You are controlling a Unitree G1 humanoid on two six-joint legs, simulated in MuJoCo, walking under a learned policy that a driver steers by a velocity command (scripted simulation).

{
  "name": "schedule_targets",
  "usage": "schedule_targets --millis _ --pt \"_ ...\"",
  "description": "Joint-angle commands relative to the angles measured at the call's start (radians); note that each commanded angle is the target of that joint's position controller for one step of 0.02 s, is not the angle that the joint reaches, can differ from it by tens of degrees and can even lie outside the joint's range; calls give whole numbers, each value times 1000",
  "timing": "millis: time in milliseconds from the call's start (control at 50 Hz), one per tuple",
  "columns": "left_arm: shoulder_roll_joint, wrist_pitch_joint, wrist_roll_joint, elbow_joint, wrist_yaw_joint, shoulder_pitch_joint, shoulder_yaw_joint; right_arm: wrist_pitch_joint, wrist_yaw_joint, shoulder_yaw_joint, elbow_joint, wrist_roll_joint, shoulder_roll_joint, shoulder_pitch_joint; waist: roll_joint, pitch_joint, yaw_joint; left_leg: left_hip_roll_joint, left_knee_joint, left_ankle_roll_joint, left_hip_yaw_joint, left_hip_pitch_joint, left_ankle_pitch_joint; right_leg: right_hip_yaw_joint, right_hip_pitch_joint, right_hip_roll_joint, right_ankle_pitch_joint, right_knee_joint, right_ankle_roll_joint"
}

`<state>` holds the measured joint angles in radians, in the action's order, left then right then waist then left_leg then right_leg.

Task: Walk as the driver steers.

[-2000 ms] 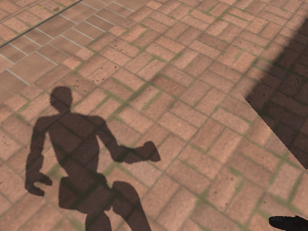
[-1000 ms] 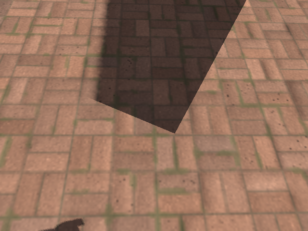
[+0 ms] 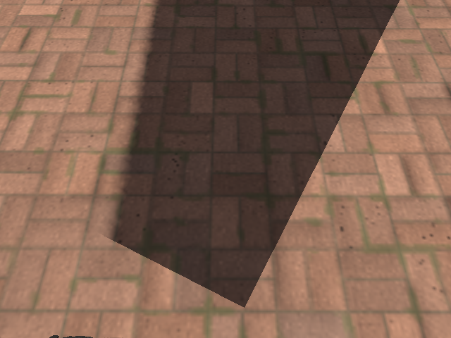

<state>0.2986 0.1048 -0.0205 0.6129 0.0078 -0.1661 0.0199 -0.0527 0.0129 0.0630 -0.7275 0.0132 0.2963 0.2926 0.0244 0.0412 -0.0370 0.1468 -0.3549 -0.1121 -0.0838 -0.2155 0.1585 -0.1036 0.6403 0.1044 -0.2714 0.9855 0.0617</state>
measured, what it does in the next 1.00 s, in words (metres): walks ahead, turning left: right foot, then left foot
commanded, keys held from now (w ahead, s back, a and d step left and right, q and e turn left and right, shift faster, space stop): w+q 0.64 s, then w+e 0.36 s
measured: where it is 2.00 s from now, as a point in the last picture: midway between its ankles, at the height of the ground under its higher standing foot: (173, 167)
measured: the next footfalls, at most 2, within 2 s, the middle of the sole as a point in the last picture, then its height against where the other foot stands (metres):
right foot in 0.20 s outside the picture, level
left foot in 0.72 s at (165, 328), level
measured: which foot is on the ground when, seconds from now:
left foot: down 0.00-0.20, up 0.22-0.70, down 0.72-1.00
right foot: up 0.00-0.18, down 0.20-0.72, up 0.74-1.00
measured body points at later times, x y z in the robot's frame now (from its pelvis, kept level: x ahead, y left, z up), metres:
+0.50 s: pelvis +0.28 -0.05 +0.00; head +0.30 -0.05 +0.45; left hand +0.24 +0.23 -0.11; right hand +0.53 -0.25 -0.09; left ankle +0.33 +0.13 -0.67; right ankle +0.27 -0.17 -0.74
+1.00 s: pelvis +0.52 +0.11 +0.00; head +0.53 +0.12 +0.45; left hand +0.54 +0.41 -0.11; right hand +0.68 -0.12 -0.11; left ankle +0.46 +0.16 -0.74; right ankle +0.69 -0.02 -0.66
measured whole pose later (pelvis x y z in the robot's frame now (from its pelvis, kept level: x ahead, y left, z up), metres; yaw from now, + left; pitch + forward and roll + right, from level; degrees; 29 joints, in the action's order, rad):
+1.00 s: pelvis +0.52 +0.11 +0.00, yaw +21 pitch +0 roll +1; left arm 0.31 0.05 0.03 0.78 0.00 -0.21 0.06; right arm -0.09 0.02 0.06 -0.77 -0.02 0.25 0.31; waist 0.05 0.03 -0.03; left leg 0.06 -0.28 -0.08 0.13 -0.08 0.20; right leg -0.09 0.69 0.11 -0.11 1.00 0.02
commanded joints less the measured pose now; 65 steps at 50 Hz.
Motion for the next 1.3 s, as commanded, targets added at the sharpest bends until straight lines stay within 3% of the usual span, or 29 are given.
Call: schedule_targets --millis 20,100,140,180,200,220,240,260,300,360,440,540,620,660,700,720,740,760,780,820,860,940,1040,1140,1200,1240,1260,1280,1300 --pt "47 2 -5 -57 2 19 9 -11 -18 44 77 11 167 -64 -75 -25 17 -185 127 -150 -146 -180 -165 69 -159 -45 218 -225 31" --pt "80 15 27 -78 -8 121 22 10 -25 47 50 21 172 25 -108 -59 -35 -211 49 -101 -237 -83 -21 37 -221 -99 333 -425 32" --pt "110 21 33 -76 -12 106 40 15 -27 46 49 19 163 30 -129 -68 -15 -243 -21 -76 -311 -9 24 10 -243 -97 267 -468 6" --pt "135 29 33 -51 -11 4 63 17 -24 39 57 12 136 15 -144 -93 51 -230 -128 -36 -326 -8 14 28 -383 -93 210 -516 -45" --pt "170 34 19 -43 -5 -100 78 12 -18 20 66 4 80 22 -100 -177 104 -179 -315 -1 -275 -58 40 -44 -561 -3 158 -521 -99" --pt "250 28 -7 -33 2 -210 97 4 -14 -6 89 5 -3 119 131 -328 96 -52 -653 69 -133 -310 318 -385 -893 233 10 -562 -224" --pt "250 14 8 5 -11 -271 105 -2 -14 -7 111 28 43 151 328 -353 89 -74 -881 91 -76 -537 444 -748 -954 346 -291 -671 -306" --pt "167 11 16 -16 -11 -219 85 4 -18 17 96 33 132 93 176 -222 114 -127 -971 101 -96 -595 347 -657 -857 301 -395 -705 -272" --pt "110 0 8 -13 -6 -137 65 13 -18 25 122 9 141 -30 63 -73 104 -185 -945 111 -51 -570 204 -356 -653 208 -124 -711 -223" --pt "75 6 8 13 -2 -97 56 28 -6 26 130 17 92 -35 112 -24 66 -232 -856 119 -23 -485 135 -143 -529 140 75 -775 -216" --pt "116 11 12 59 -2 -112 74 39 -1 13 155 6 51 -101 65 -5 69 -248 -703 138 -13 -533 53 -18 -553 166 229 -819 -250" --pt "155 -4 21 101 5 -120 86 24 28 0 176 9 28 -227 40 19 107 -237 -426 122 54 -474 -155 149 -591 147 309 -825 -219" --pt "188 -21 42 137 4 -153 98 22 49 3 212 13 39 -305 39 46 116 -216 -306 74 106 -434 -106 215 -674 176 408 -791 -193" --pt "212 -31 54 151 5 -166 105 25 50 15 219 4 59 -282 54 7 83 -160 -275 30 148 -321 -4 243 -699 183 717 -688 -182" --pt "208 -40 60 171 4 -169 95 28 35 54 161 2 118 -49 36 -123 -64 -84 -180 -34 171 39 -44 282 -621 151 909 -409 -157" --pt "164 -35 40 161 5 -173 73 35 16 80 119 3 183 120 -24 -215 -140 -177 -195 -71 30 350 -81 287 -391 112 635 -141 -123" --pt "22 -20 15 122 -10 -296 23 26 4 87 117 -4 296 116 -290 -349 -20 -493 -114 -244 -528 643 71 228 0 -71 -285 251 -60" --pt "123 2 52 145 -17 -216 43 15 6 64 133 -5 210 149 -169 -454 -107 -551 9 -268 -681 618 165 13 54 -90 -339 377 -68" --pt "168 8 88 107 -21 -107 60 2 11 49 111 -13 172 105 -138 -280 -108 -515 29 -214 -497 498 101 11 131 -53 -262 387 -79" --pt "144 7 54 105 -10 -65 57 -12 12 30 94 -12 111 -12 -87 -123 -27 -432 65 -147 -267 240 -50 26 78 25 -103 252 -79" --pt "124 -23 53 137 -12 -142 60 -31 14 21 91 -25 70 -66 -114 -99 33 -396 138 -130 -153 112 -118 5 -37 49 -14 209 -69" --pt "71 -58 50 136 -4 -114 54 -63 5 29 40 -32 82 -66 -67 -24 47 -382 214 -116 15 58 -238 -21 19 38 116 100 -34" --pt "34 -45 43 101 -28 10 41 -59 -13 31 5 -28 102 -48 -63 20 2 -343 243 -60 177 100 -259 41 16 8 385 -201 -42" --pt "18 -43 41 26 -62 148 29 -24 -22 43 -49 -9 135 41 -47 68 -52 -408 188 -48 224 295 -363 106 100 -12 321 -351 -87" --pt "45 -48 42 -6 -80 132 42 3 -35 51 -50 -3 168 26 -90 15 -10 -422 45 -19 262 366 -741 182 13 -77 173 -369 -136" --pt "105 -57 43 15 -76 -20 75 19 -47 56 -42 -1 193 6 -122 -89 84 -408 -198 8 283 346 -984 222 -201 -152 90 -364 -186" --pt "158 -60 44 48 -62 -177 106 20 -52 51 -36 4 189 -15 -94 -167 176 -369 -422 43 303 226 -897 196 -450 -177 154 -444 -229" --pt "252 -72 44 68 -38 -286 135 5 -51 29 -9 -17 120 24 66 -264 187 -286 -757 93 305 -84 -419 -115 -775 6 150 -463 -317" --pt "295 -58 44 38 -41 -236 134 -31 -32 -8 34 -26 25 78 230 -381 93 -61 -1069 141 119 -448 419 -704 -1028 230 38 -609 -517"
Keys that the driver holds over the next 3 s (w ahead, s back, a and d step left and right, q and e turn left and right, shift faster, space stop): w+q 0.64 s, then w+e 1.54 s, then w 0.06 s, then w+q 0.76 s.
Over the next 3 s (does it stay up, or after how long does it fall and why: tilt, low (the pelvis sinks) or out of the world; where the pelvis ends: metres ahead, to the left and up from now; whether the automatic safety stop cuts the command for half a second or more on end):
stays up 1.61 0.04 0.00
